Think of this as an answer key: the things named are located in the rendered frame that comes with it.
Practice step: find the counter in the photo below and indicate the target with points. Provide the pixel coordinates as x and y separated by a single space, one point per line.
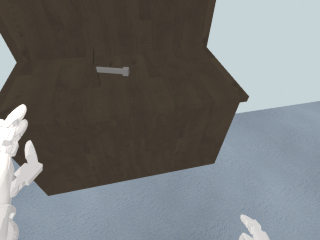
89 129

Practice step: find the left robot forearm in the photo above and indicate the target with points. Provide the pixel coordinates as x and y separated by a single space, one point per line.
8 228

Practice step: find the left robot hand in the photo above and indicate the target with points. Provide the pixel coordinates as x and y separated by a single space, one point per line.
11 130

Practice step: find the tap lever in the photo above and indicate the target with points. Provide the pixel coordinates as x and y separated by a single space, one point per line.
124 71

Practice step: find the right robot hand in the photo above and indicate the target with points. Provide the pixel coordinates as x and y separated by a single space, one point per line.
254 228

